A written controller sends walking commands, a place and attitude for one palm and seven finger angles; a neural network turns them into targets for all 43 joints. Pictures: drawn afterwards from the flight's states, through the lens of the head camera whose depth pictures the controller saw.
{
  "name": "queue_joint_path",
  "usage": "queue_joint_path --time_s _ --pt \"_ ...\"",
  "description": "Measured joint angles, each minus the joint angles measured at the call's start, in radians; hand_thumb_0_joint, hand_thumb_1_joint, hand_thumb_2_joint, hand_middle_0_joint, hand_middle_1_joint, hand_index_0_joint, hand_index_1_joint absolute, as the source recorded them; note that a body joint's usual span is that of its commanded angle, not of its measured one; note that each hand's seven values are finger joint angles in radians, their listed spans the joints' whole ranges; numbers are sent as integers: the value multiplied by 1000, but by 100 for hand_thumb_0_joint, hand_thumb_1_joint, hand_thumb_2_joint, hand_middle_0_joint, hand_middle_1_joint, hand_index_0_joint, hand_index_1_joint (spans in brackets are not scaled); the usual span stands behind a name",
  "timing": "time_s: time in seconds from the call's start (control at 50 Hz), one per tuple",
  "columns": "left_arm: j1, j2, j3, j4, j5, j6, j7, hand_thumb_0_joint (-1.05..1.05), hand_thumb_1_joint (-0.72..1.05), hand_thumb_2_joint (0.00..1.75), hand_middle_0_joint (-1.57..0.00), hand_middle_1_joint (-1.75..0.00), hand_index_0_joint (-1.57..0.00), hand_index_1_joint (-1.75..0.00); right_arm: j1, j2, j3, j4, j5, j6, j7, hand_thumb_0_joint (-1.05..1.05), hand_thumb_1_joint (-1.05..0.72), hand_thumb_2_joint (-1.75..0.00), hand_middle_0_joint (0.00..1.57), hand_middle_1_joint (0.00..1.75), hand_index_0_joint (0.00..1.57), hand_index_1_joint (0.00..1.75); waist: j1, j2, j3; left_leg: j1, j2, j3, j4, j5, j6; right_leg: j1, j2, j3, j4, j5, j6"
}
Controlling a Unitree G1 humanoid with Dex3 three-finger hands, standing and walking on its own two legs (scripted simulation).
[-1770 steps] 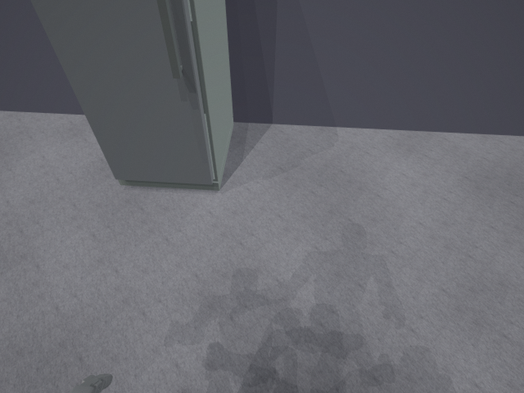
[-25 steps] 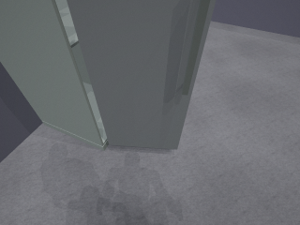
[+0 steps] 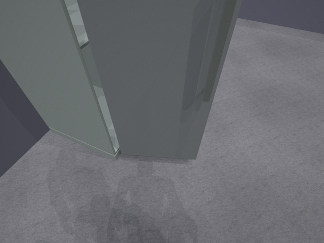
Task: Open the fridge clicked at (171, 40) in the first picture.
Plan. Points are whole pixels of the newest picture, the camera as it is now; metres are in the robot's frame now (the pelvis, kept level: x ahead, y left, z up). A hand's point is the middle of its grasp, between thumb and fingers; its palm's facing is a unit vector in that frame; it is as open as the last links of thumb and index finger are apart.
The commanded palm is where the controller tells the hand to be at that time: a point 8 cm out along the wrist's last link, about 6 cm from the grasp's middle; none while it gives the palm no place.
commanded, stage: look to check the result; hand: right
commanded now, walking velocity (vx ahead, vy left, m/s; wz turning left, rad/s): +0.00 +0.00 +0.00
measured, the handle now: (217, 45) +0.68 -0.13 +0.14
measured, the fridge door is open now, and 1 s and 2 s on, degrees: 70 70 70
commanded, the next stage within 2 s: stand and wait in 0.32 s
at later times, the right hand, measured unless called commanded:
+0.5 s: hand out of the picture +0.02 -0.17 -0.18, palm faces +0.02 +0.98 -0.18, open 7.4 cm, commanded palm none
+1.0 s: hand out of the picture +0.03 -0.18 -0.18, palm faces +0.01 +0.98 -0.20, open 7.4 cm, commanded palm none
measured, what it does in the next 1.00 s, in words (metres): stands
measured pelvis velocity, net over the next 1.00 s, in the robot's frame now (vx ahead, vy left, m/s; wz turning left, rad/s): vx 0.01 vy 0.00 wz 0.00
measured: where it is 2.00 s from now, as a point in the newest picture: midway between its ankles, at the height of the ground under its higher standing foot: outside the picture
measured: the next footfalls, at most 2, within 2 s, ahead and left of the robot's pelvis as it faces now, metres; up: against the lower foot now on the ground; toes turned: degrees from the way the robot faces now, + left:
none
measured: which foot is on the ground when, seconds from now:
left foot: down 0.00-1.00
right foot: down 0.00-1.00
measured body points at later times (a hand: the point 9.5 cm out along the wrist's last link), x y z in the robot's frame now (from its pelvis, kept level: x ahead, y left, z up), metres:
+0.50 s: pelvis +0.00 +0.00 +0.00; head +0.02 -0.01 +0.45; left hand +0.02 +0.23 -0.16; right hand +0.02 -0.22 -0.16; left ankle -0.01 +0.13 -0.74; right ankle +0.03 -0.11 -0.74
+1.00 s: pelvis +0.01 +0.00 +0.00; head +0.03 +0.00 +0.45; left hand +0.03 +0.23 -0.16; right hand +0.03 -0.23 -0.16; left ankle -0.01 +0.13 -0.74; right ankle +0.03 -0.11 -0.74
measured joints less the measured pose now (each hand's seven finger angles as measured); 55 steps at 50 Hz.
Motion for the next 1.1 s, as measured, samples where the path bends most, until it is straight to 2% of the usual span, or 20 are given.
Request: queue_joint_path --time_s 0.36,1.1 --pt "-10 -6 2 -10 -1 -4 5 1 91 89 -20 -30 -20 -30 4 17 0 -4 -2 -4 0 0 -91 -90 20 30 20 30 -5 9 -6 -2 1 2 9 -9 1 -2 1 2 8 -8 0" --pt "-36 15 0 -8 -2 -10 3 1 90 89 -20 -30 -20 -30 -10 -7 -3 -10 -1 -8 2 0 -91 -90 20 30 20 30 -6 11 -8 20 1 1 -9 -14 3 21 1 0 -11 -13 2"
